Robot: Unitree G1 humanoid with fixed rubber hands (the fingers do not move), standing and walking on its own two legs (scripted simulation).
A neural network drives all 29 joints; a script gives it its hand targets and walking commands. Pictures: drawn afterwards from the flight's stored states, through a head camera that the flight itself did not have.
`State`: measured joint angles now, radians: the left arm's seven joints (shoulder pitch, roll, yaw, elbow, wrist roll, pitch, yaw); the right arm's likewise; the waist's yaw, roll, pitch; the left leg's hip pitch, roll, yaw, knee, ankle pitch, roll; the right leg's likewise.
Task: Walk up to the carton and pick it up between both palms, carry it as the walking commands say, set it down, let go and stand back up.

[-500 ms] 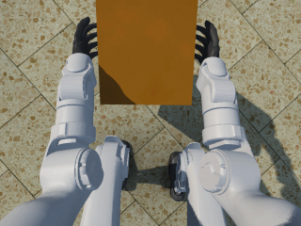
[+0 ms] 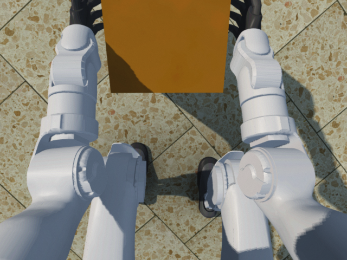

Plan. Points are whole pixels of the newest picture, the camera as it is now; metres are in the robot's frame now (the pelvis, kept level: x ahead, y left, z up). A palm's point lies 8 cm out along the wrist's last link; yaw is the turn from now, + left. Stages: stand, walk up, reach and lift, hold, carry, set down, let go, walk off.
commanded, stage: set down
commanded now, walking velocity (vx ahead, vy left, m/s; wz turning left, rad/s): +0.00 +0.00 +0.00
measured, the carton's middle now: (167, 33) +0.55 +0.07 -0.22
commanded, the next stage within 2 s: none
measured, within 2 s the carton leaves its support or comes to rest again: neither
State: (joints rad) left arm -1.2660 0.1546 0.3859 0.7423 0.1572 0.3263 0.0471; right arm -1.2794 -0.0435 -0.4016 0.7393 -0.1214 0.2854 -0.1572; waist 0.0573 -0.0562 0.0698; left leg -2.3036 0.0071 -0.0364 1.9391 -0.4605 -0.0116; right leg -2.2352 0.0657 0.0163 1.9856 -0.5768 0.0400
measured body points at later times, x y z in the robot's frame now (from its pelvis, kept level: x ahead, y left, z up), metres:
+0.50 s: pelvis +0.00 +0.00 -0.04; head +0.37 +0.04 +0.21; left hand +0.55 +0.22 -0.21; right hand +0.57 -0.08 -0.21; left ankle +0.12 +0.13 -0.39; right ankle +0.10 -0.12 -0.39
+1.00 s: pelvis +0.00 +0.00 -0.05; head +0.37 +0.03 +0.19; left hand +0.56 +0.22 -0.21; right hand +0.58 -0.08 -0.21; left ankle +0.12 +0.13 -0.39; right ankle +0.10 -0.12 -0.39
